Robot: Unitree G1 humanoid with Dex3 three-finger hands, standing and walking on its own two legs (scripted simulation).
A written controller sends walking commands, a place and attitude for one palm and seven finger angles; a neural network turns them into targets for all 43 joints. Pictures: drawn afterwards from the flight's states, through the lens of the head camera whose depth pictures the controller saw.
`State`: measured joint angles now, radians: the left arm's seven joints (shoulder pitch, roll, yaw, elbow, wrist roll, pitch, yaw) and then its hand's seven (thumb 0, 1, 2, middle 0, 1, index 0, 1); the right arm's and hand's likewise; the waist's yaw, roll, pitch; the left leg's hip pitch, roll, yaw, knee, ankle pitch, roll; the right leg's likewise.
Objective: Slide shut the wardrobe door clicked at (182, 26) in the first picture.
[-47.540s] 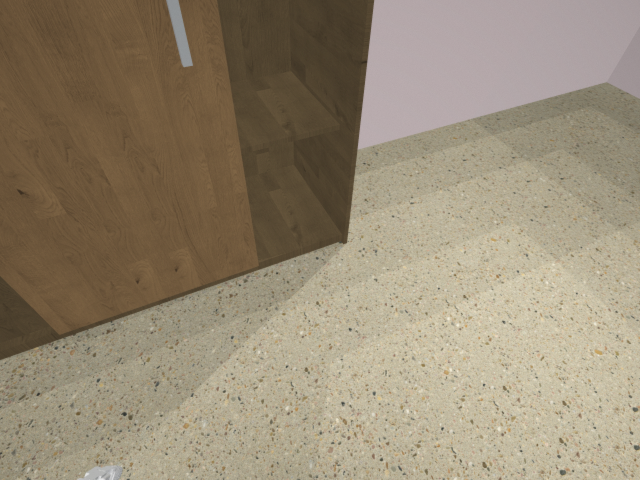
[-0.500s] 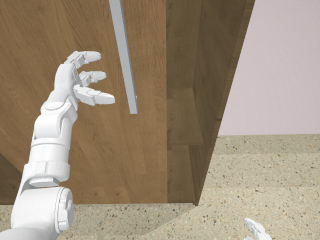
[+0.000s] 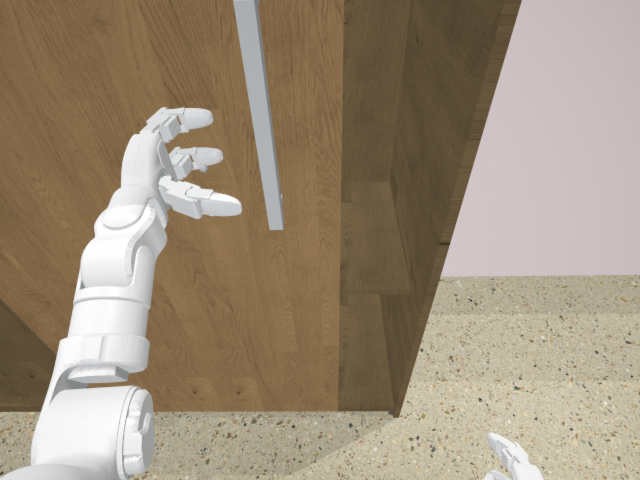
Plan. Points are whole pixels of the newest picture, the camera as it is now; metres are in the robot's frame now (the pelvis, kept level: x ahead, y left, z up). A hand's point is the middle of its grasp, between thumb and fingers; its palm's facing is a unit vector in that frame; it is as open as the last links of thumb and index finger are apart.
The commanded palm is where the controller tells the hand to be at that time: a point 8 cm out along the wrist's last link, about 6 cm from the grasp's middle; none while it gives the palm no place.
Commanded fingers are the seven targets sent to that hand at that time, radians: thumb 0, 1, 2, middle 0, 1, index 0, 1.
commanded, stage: move the hooked fingers beside the handle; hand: left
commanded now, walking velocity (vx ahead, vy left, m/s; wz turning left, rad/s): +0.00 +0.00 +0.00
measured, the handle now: (266, 127) +0.47 +0.09 +0.24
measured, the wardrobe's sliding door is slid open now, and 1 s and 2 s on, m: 0.17 0.17 0.17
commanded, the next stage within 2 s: feel for the door with the fingertips in 0.32 s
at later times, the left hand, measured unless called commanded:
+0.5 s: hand (205, 170) +0.40 +0.16 +0.22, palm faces +0.09 -1.00 +0.01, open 14.0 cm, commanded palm +0.37 +0.20 +0.22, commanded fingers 0.00 -0.50 0.30 -0.30 -1.20 -0.30 -1.20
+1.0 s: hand (237, 161) +0.41 +0.12 +0.23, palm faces +0.08 -1.00 +0.03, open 14.0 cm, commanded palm +0.39 +0.18 +0.22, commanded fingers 0.00 -0.50 0.30 -0.30 -1.20 -0.30 -1.20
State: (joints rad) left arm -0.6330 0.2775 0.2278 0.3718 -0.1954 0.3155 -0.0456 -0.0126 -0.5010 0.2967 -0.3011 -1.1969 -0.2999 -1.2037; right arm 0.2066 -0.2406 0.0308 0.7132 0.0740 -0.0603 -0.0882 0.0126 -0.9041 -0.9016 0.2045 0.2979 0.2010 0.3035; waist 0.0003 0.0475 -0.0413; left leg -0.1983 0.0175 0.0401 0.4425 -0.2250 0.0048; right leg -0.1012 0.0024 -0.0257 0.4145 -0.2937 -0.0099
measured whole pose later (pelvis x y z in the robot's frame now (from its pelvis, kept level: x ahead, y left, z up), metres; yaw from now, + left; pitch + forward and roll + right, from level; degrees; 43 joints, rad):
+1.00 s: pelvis -0.01 +0.00 +0.00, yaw +0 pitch -1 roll +0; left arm -0.73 0.21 0.19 0.47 -0.17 0.31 0.05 -0.01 -0.50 0.30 -0.30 -1.20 -0.30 -1.20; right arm 0.20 -0.22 0.04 0.73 0.06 -0.05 -0.08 0.01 -0.90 -0.90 0.21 0.30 0.20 0.30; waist -0.01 0.04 -0.04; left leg -0.20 0.03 0.04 0.42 -0.20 0.00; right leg -0.11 0.01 -0.02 0.41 -0.28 -0.02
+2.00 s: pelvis -0.01 +0.00 +0.00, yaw -1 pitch -1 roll +0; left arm -0.75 0.18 0.15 0.49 -0.16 0.28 0.08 -0.01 -0.50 0.30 -0.30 -1.20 -0.30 -1.20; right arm 0.23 -0.23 0.03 0.75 0.06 -0.07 -0.07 0.01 -0.90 -0.90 0.20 0.30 0.20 0.30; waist -0.02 0.04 -0.03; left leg -0.21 0.02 0.05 0.43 -0.20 0.01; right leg -0.12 0.01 -0.02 0.41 -0.27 -0.01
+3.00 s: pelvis +0.00 -0.01 +0.00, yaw -1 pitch -1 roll +0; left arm -0.72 0.10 0.11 0.40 -0.15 0.34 0.15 -0.01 -0.50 0.30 -0.30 -1.20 -0.30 -1.20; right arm 0.20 -0.21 0.02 0.73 0.04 -0.02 -0.06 0.01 -0.90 -0.90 0.20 0.30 0.20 0.30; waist -0.01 0.04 -0.05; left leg -0.18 0.03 0.04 0.41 -0.21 0.00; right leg -0.09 0.01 -0.02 0.40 -0.28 -0.02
